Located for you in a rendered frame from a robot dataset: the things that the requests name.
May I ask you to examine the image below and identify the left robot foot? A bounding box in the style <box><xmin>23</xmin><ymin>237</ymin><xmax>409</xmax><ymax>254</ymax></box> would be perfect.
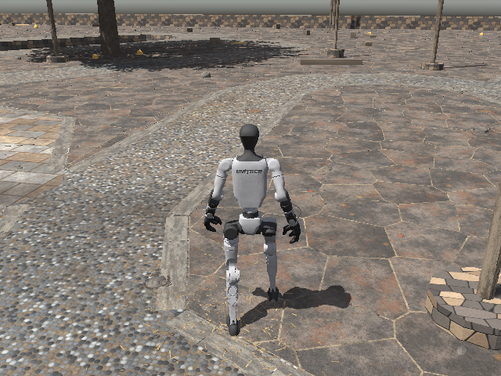
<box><xmin>226</xmin><ymin>315</ymin><xmax>239</xmax><ymax>336</ymax></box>

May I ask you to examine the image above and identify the right robot upper arm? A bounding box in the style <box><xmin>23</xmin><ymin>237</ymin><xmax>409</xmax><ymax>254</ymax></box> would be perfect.
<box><xmin>265</xmin><ymin>157</ymin><xmax>287</xmax><ymax>202</ymax></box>

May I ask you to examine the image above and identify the robot right shin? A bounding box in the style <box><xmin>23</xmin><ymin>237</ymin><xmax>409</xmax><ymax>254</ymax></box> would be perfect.
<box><xmin>266</xmin><ymin>243</ymin><xmax>277</xmax><ymax>292</ymax></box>

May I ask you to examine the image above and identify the right robot forearm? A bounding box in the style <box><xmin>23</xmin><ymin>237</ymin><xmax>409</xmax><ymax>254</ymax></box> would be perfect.
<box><xmin>280</xmin><ymin>190</ymin><xmax>298</xmax><ymax>226</ymax></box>

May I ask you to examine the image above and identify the left robot forearm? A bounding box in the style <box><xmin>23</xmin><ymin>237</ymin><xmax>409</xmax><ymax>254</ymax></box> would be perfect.
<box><xmin>205</xmin><ymin>189</ymin><xmax>219</xmax><ymax>219</ymax></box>

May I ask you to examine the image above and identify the right robot hand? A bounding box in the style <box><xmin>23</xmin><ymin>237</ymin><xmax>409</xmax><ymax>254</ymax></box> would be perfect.
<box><xmin>283</xmin><ymin>222</ymin><xmax>301</xmax><ymax>244</ymax></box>

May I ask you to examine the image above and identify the left robot hand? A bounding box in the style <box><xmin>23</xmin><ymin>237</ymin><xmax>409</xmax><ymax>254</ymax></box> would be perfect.
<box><xmin>204</xmin><ymin>216</ymin><xmax>222</xmax><ymax>232</ymax></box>

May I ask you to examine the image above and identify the left robot upper arm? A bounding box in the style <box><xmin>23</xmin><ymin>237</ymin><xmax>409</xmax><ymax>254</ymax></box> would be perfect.
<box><xmin>211</xmin><ymin>158</ymin><xmax>233</xmax><ymax>201</ymax></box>

